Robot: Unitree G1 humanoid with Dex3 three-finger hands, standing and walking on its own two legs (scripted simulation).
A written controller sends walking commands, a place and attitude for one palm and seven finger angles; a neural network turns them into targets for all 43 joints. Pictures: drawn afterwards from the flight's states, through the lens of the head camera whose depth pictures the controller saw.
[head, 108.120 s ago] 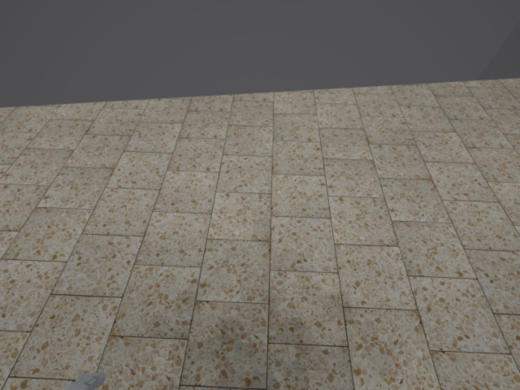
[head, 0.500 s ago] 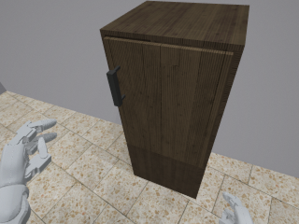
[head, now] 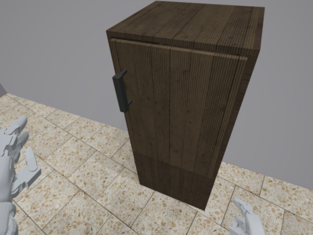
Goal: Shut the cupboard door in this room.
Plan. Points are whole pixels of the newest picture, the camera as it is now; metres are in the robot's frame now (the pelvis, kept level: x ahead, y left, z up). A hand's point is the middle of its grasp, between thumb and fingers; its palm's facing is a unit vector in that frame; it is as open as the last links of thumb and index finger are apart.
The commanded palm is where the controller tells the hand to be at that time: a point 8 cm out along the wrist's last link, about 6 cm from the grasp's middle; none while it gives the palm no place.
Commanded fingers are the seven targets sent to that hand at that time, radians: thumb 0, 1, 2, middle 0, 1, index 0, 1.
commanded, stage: step back with the hand held close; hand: left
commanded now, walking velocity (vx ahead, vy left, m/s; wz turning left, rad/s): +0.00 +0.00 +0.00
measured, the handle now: (124, 91) +0.56 +0.19 +0.08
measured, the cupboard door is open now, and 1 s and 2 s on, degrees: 0 0 0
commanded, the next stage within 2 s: stop stepping back and stand still in 1.40 s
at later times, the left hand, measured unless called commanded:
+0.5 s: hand (30, 172) +0.18 +0.28 +0.15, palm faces +0.35 -0.79 -0.50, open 7.4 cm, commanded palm +0.12 +0.31 +0.17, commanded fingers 0.00 0.90 0.90 -0.20 -0.30 -0.20 -0.30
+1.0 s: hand out of the picture +0.08 +0.31 +0.15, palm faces +0.50 -0.76 -0.42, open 7.4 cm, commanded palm +0.02 +0.34 +0.17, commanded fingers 0.00 0.90 0.90 -0.20 -0.30 -0.20 -0.30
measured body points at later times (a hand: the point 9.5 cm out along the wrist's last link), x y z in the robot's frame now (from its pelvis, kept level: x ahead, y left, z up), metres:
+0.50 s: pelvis -0.03 +0.02 -0.01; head -0.02 +0.00 +0.44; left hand +0.16 +0.32 +0.18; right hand +0.14 -0.24 -0.09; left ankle +0.01 +0.10 -0.74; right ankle -0.04 -0.11 -0.74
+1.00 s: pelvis -0.11 +0.04 -0.02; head -0.11 +0.05 +0.43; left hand +0.04 +0.35 +0.18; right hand +0.06 -0.20 -0.10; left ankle +0.00 +0.10 -0.74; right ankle -0.04 -0.10 -0.74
